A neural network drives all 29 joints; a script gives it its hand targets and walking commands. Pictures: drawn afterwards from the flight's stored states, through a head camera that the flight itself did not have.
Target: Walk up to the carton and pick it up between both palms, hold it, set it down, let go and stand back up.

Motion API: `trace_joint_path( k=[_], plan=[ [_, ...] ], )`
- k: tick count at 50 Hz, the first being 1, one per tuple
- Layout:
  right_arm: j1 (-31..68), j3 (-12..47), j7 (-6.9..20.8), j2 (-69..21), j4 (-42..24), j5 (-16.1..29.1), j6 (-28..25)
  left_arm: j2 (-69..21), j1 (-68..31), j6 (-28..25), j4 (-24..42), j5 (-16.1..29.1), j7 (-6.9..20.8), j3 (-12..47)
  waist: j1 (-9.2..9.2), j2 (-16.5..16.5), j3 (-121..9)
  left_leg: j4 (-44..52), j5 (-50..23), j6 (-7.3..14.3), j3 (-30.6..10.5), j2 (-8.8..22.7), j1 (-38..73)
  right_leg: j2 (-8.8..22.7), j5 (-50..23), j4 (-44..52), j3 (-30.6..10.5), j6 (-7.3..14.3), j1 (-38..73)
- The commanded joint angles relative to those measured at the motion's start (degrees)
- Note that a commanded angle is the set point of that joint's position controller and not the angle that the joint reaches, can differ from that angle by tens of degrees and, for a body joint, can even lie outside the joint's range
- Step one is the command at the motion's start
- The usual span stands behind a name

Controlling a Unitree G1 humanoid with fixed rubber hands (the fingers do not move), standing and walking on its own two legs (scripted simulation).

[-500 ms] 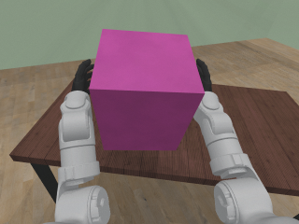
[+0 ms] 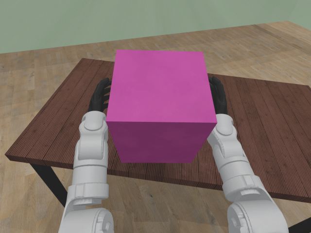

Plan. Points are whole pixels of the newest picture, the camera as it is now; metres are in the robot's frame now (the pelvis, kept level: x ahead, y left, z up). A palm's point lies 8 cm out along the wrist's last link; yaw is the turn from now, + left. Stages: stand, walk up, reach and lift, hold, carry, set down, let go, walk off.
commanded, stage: set down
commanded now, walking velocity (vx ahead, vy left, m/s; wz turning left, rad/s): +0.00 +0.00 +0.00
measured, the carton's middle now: (158, 112) +0.39 -0.02 +0.12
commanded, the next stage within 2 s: none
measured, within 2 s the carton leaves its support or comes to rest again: neither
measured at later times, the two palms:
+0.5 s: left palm (101, 115) +0.38 +0.13 +0.11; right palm (213, 115) +0.37 -0.17 +0.12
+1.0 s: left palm (104, 120) +0.39 +0.13 +0.08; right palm (211, 118) +0.38 -0.17 +0.10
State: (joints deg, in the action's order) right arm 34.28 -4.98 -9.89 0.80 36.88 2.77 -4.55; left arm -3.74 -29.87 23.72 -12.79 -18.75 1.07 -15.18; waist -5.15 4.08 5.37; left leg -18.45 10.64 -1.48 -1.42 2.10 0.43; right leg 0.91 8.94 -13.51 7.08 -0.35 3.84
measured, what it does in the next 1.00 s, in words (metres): stands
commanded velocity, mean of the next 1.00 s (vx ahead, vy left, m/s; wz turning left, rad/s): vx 0.00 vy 0.00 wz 0.00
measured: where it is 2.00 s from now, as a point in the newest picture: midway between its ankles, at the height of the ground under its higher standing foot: outside the picture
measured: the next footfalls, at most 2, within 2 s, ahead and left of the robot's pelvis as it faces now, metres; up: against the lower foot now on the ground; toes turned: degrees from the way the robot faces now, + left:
none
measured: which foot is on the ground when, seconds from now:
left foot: down 0.00-1.00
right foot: down 0.00-1.00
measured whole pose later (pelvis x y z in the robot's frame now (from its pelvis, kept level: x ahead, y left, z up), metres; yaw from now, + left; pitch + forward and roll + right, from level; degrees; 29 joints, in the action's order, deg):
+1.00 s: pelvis +0.01 +0.00 +0.00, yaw -2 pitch -2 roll -1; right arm 38.1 -19.6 -5.6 -2.3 51.4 -9.4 -11.8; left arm -4.7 -34.3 10.5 -34.8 -18.9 -0.2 -20.8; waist -2.1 2.0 2.4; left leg -16.4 9.4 -1.8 0.3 2.4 -5.3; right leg 0.7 7.9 -13.0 5.5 -0.2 -3.3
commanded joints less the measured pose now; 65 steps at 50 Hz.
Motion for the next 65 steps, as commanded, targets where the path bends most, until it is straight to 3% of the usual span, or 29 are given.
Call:
trace_joint_path(
  k=[1,8,13,17,20,26,34,41,49,56,65],
  plan=[
    [33.4,20.0,6.0,-25.3,-12.5,-0.4,-2.0,-24.6,-29.1,-0.8,5.0,3.6,9.5,20.6,2.53,-1.7,-20.5,3.0,-14.2,0.7,5.2,-4.5,-1.9,-1.3,-23.2,-2.9,0.0,-3.0,12.4],
    [36.1,17.5,7.0,-24.1,-13.4,-1.7,-4.9,-26.8,-33.1,-3.5,5.3,4.5,8.8,23.0,1.21,-3.3,-25.0,0.9,-18.8,-1.1,5.3,-3.5,3.4,-2.6,-20.9,-2.2,1.7,-1.6,7.5],
    [34.3,10.5,8.4,-22.9,-8.0,-5.6,-6.7,-27.8,-36.4,-7.4,1.0,4.8,6.9,24.3,-0.38,-5.7,-24.8,1.1,-16.6,-2.6,4.9,-2.3,9.1,-3.1,-10.9,-0.1,3.7,-1.0,-1.6],
    [33.8,6.3,9.5,-22.4,-3.1,-7.9,-7.2,-28.0,-37.0,-9.2,-3.0,4.3,5.9,22.7,-0.25,-6.2,-23.7,1.9,-14.9,-2.9,4.9,-2.1,9.4,-3.0,-7.5,0.7,4.1,-1.1,-3.9],
    [34.7,5.4,10.0,-22.7,-1.0,-8.7,-7.7,-28.4,-37.3,-10.4,-5.0,3.9,5.4,21.3,0.57,-5.8,-25.1,1.5,-16.7,-2.9,5.0,-2.2,9.3,-3.1,-9.5,0.4,3.9,-1.3,-3.2],
    [36.9,8.1,10.5,-24.9,0.2,-8.6,-9.0,-29.2,-38.0,-13.2,-6.9,3.4,4.6,19.3,2.69,-3.7,-29.5,0.4,-21.8,-2.0,5.6,-2.8,6.1,-3.2,-20.2,-1.6,2.3,-1.8,2.9],
    [35.9,9.2,10.2,-28.8,2.8,-9.8,-8.6,-28.3,-38.3,-14.6,-9.2,2.5,5.2,15.8,3.78,-1.7,-28.5,2.9,-16.2,0.3,6.8,-3.7,-3.5,-1.6,-30.0,-4.2,-0.4,-3.2,10.9],
    [34.5,4.8,10.8,-29.5,5.2,-12.5,-9.1,-28.8,-40.5,-17.1,-11.3,2.3,4.7,15.2,2.64,-3.1,-30.3,2.6,-16.6,-0.5,6.8,-3.4,-2.4,-1.9,-28.9,-4.1,0.2,-3.0,9.0],
    [34.1,-0.9,12.4,-27.4,8.4,-15.3,-10.3,-30.5,-42.3,-20.0,-14.4,2.4,2.1,15.9,1.51,-5.2,-31.8,0.4,-21.3,-3.0,5.8,-1.9,6.1,-3.4,-20.6,-2.0,2.3,-1.8,-2.0],
    [33.8,-3.8,13.8,-26.7,11.2,-17.1,-9.8,-29.9,-40.9,-20.1,-18.2,1.1,1.5,12.7,2.51,-4.4,-29.2,1.0,-19.7,-2.6,6.1,-1.5,4.5,-3.1,-18.0,-1.4,1.8,-1.7,-3.5],
    [34.3,-4.2,15.1,-29.2,11.4,-19.2,-10.4,-29.1,-42.4,-22.7,-19.3,0.0,0.6,9.7,4.23,-4.3,-32.7,1.5,-18.4,-1.3,7.3,-1.8,-0.3,-2.2,-24.3,-3.9,0.1,-2.2,0.6]
  ],
)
